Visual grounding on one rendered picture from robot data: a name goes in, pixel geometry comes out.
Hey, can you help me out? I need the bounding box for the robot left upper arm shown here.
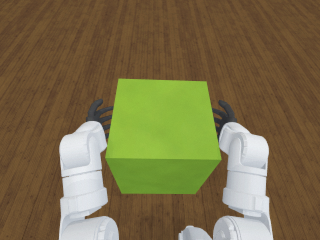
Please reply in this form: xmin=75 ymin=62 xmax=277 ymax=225
xmin=60 ymin=216 xmax=119 ymax=240

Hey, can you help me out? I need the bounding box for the carton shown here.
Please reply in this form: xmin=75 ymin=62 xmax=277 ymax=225
xmin=105 ymin=78 xmax=222 ymax=194

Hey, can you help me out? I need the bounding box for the right robot forearm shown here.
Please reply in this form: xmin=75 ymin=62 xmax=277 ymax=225
xmin=218 ymin=122 xmax=274 ymax=240

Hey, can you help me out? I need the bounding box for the robot right hand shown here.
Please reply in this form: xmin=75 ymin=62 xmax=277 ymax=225
xmin=212 ymin=100 xmax=237 ymax=142

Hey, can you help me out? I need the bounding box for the robot right upper arm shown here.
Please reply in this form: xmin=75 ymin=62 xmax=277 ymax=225
xmin=213 ymin=215 xmax=273 ymax=240

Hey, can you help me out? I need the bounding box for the robot left hand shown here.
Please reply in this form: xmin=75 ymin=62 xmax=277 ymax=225
xmin=86 ymin=98 xmax=114 ymax=139

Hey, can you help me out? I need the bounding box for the left robot forearm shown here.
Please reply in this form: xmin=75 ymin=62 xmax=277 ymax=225
xmin=59 ymin=121 xmax=108 ymax=240

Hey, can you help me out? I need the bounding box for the robot right thigh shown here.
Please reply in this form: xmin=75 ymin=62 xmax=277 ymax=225
xmin=178 ymin=227 xmax=212 ymax=240

